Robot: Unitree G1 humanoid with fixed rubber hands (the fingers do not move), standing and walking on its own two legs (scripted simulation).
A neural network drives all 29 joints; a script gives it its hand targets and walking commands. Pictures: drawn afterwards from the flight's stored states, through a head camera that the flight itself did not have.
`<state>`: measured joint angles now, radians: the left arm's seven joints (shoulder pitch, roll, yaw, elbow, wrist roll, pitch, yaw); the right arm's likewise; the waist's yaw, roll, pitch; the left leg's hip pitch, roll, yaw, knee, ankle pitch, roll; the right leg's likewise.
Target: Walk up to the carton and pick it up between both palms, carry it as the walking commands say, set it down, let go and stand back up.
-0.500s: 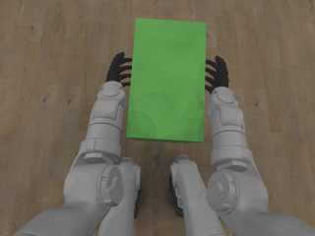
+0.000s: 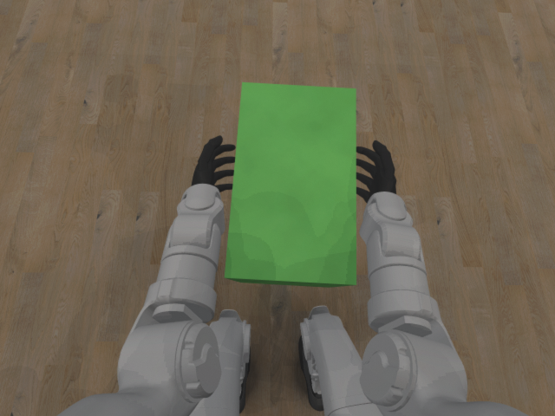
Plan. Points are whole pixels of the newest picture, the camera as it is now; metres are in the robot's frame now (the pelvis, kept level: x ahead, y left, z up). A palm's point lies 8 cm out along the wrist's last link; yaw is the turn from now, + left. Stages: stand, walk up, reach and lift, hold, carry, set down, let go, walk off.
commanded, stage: reach and lift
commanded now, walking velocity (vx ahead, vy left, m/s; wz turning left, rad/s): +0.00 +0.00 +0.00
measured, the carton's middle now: (291, 198) +0.43 -0.03 -0.10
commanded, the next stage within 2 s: none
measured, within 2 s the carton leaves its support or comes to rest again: neither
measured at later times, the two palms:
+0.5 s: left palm (196, 181) +0.41 +0.10 +0.03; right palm (401, 190) +0.38 -0.16 +0.04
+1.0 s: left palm (180, 169) +0.39 +0.10 +0.11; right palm (431, 175) +0.37 -0.15 +0.12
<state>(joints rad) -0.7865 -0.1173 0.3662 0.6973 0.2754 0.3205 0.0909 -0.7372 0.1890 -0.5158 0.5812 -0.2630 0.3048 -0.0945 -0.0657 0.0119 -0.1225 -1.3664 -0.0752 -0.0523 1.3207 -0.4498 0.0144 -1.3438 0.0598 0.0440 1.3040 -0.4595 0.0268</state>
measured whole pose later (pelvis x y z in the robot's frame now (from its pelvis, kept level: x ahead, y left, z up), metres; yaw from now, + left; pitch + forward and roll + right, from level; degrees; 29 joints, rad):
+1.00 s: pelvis +0.03 +0.00 +0.12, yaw +0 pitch +10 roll -1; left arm -0.51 -0.20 0.35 0.59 0.34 0.38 0.07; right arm -0.49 0.23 -0.43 0.52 -0.32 0.37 -0.07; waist -0.07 -0.01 -0.04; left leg -0.61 -0.06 -0.07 0.72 -0.27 0.02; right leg -0.59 0.04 0.07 0.69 -0.27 0.02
